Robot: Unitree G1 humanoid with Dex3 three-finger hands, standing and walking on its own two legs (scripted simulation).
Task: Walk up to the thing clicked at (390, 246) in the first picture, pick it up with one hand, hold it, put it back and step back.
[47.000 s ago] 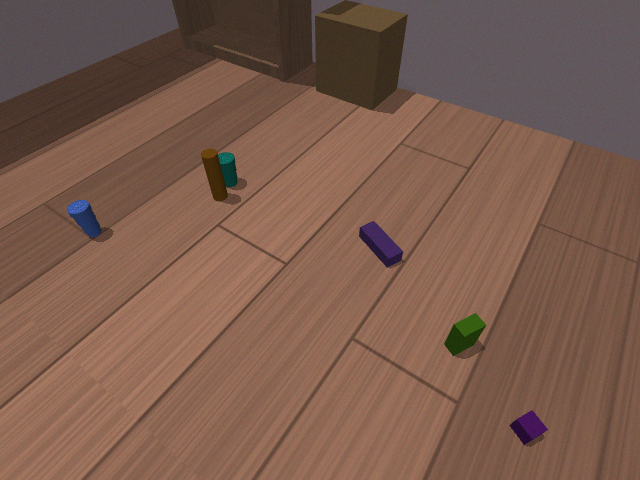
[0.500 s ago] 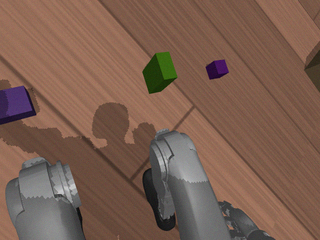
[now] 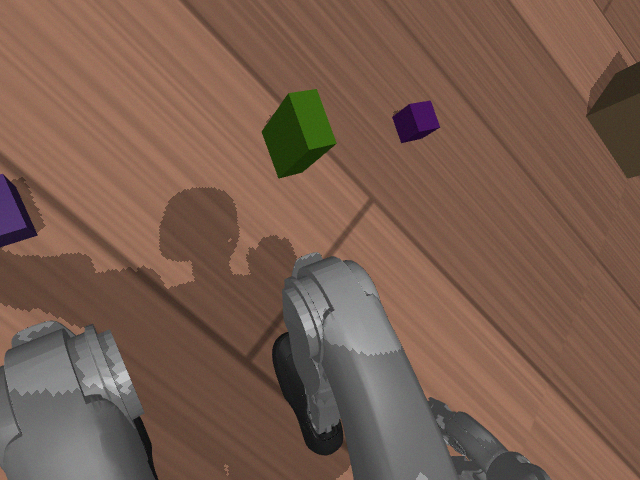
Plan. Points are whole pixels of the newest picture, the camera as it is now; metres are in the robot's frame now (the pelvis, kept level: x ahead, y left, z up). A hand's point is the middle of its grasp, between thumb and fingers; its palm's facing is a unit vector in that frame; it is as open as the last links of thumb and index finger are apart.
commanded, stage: rest palm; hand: left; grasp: from above
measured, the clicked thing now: out of the picture +0.43 +0.35 -0.27
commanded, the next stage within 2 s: close in 0.14 s
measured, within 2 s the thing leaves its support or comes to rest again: neither
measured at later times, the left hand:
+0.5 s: hand out of the picture +0.42 +0.34 -0.24, palm faces -0.40 -0.15 -0.91, open 13.5 cm
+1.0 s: hand out of the picture +0.41 +0.34 -0.24, palm faces -0.44 -0.19 -0.88, open 12.0 cm
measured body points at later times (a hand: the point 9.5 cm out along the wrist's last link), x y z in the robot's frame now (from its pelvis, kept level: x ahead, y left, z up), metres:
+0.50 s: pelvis +0.00 +0.01 +0.00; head +0.25 +0.14 +0.34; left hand +0.44 +0.34 -0.19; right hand +0.08 -0.25 -0.07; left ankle +0.07 +0.15 -0.26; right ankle +0.10 -0.12 -0.26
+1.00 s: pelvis +0.00 +0.01 +0.00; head +0.26 +0.14 +0.34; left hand +0.43 +0.35 -0.19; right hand +0.07 -0.24 -0.07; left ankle +0.07 +0.15 -0.26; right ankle +0.10 -0.12 -0.26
